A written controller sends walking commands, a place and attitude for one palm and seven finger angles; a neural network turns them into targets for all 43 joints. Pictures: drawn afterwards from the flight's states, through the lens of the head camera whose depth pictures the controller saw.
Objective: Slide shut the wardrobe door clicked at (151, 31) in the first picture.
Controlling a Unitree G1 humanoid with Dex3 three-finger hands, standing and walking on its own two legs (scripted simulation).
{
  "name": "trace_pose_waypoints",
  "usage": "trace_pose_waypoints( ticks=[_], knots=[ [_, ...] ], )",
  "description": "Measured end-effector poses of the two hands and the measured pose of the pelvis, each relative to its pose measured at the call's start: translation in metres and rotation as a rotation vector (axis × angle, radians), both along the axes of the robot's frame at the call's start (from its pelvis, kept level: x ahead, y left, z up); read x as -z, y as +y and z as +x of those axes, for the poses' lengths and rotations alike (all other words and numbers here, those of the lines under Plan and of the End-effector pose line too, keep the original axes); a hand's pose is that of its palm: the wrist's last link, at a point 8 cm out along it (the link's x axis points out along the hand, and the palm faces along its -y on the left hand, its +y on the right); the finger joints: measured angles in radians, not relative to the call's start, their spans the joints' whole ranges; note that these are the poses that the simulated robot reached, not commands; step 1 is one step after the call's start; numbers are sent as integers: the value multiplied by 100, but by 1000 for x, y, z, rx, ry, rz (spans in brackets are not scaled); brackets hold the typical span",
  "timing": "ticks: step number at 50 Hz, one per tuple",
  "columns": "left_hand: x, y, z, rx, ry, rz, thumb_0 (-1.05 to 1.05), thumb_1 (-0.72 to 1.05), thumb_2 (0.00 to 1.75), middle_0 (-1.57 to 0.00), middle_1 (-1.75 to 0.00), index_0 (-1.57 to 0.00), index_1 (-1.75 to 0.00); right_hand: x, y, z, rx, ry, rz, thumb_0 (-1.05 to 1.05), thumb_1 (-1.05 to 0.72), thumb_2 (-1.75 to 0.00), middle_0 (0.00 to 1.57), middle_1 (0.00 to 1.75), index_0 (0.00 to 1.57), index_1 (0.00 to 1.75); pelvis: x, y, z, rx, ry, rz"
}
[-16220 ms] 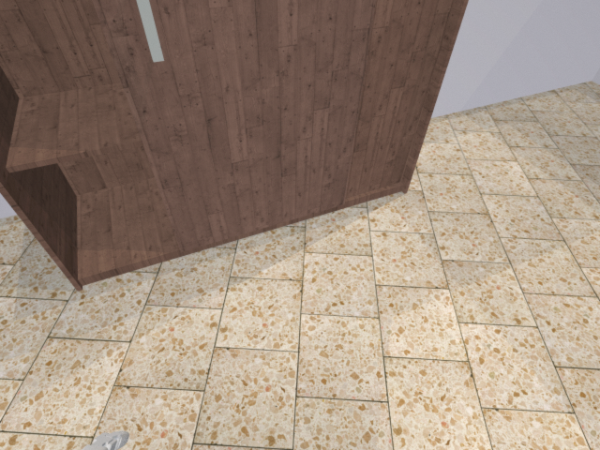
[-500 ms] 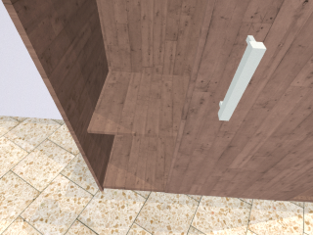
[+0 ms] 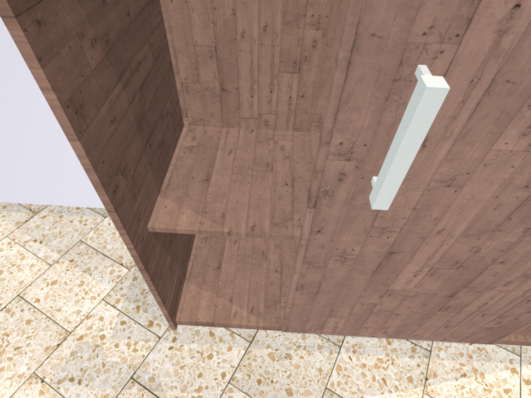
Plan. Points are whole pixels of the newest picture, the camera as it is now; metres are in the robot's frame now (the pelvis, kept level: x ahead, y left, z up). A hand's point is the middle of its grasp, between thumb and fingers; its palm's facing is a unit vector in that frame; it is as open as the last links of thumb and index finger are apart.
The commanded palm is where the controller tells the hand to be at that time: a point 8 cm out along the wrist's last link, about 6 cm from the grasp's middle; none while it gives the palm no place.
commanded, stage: look again from close up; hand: right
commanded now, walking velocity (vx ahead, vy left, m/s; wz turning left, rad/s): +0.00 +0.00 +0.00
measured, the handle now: (398, 144) +0.43 -0.16 +0.18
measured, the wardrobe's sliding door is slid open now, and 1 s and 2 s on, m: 0.39 0.39 0.39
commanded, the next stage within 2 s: raise the hand with hooked fingers in 0.02 s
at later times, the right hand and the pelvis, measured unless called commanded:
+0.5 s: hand (407, 392) +0.15 -0.17 +0.01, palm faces -0.10 +0.99 +0.03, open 8.3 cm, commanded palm +0.11 -0.25 -0.01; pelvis -0.06 -0.01 -0.04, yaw -2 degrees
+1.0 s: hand (491, 371) +0.17 -0.25 +0.07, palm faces +0.04 +1.00 -0.04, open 11.4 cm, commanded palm +0.13 -0.30 +0.08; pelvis -0.07 -0.03 -0.03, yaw -3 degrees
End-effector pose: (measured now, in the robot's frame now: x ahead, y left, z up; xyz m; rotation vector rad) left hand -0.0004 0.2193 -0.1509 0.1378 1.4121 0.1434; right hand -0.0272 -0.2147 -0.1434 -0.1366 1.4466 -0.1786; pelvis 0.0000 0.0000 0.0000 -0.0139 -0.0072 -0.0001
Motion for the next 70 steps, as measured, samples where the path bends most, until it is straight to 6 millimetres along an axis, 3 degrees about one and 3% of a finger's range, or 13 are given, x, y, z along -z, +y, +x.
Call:
trace_pose_waypoints(
  ticks=[8, 13, 17, 19, 24, 29, 33, 39, 44, 50, 59, 63, 70],
  knots=[
    [-2, -3, 0, -3, -35, 8, 1, 91, 90, -20, -29, -20, -30, -4, -4, 8, 30, -60, 3, 0, -91, -90, 20, 30, 20, 30, 1, -5, -3, -3, 9, 8],
    [-13, 9, 41, 29, -375, 57, 2, 91, 90, -20, -30, -20, -30, -86, -42, 106, 37, -682, -144, 4, -94, -88, 20, 32, 20, 32, 8, -10, -14, 34, 10, -10],
    [-27, 18, 86, 85, -619, 81, 2, 91, 90, -20, -29, -20, -30, -164, -36, 178, -79, -1178, -106, 3, -87, -86, 20, 36, 20, 36, 16, -14, -30, 68, 45, 5],
    [-40, 21, 106, 105, -723, 91, 2, 91, 90, -20, -29, -20, -30, -183, -25, 195, -137, -1370, -19, 2, -83, -84, 20, 38, 20, 38, 23, -13, -38, 62, 76, 7],
    [-72, 23, 139, 164, -902, 112, 2, 90, 90, -20, -29, -20, -30, -160, -7, 174, -242, -1452, 227, 1, -70, -80, 21, 45, 21, 45, 38, -9, -55, 39, 105, 6],
    [-88, 13, 154, 215, -977, 128, 1, 90, 90, -20, -29, -20, -30, -125, -31, 119, -122, -1288, 169, 1, -57, -75, 23, 52, 23, 52, 46, -10, -65, 54, 89, 24],
    [-79, -8, 153, 280, -962, 104, 1, 90, 90, -20, -29, -20, -30, -147, -57, 103, -55, -1413, 8, 1, -47, -71, 23, 58, 23, 58, 50, -11, -73, 84, 69, 50],
    [-52, -44, 124, 316, -876, 7, 2, 90, 90, -20, -30, -20, -30, -203, -55, 134, -251, -1625, 37, 1, -33, -65, 23, 67, 23, 67, 47, -16, -83, 106, 35, 74],
    [-45, -51, 90, 221, -811, -27, 2, 90, 90, -21, -30, -21, -31, -199, -54, 170, -328, -1423, 166, 0, -21, -60, 25, 75, 25, 74, 36, -22, -83, 71, 37, 60],
    [-53, -35, 70, 165, -786, 27, 2, 89, 90, -21, -30, -21, -31, -216, -85, 170, -173, -1440, 80, 0, -7, -54, 26, 84, 26, 83, 26, -29, -73, 45, 30, 50],
    [-67, -21, 92, 228, -828, 89, 2, 90, 90, -21, -30, -20, -30, -250, -111, 167, -228, -1507, 17, 0, 14, -45, 27, 97, 27, 97, 20, -38, -71, 69, -3, 56],
    [-81, -28, 111, 231, -896, 86, 2, 90, 90, -20, -30, -20, -30, -259, -120, 169, -240, -1487, 27, 0, 23, -41, 28, 103, 28, 103, 16, -39, -70, 70, -18, 52],
    [-96, -50, 137, 281, -971, 27, 2, 90, 90, -20, -30, -20, -30, -303, -141, 170, -214, -1592, -51, -1, 39, -35, 29, 113, 29, 113, 11, -37, -67, 80, -50, 46]
  ],
)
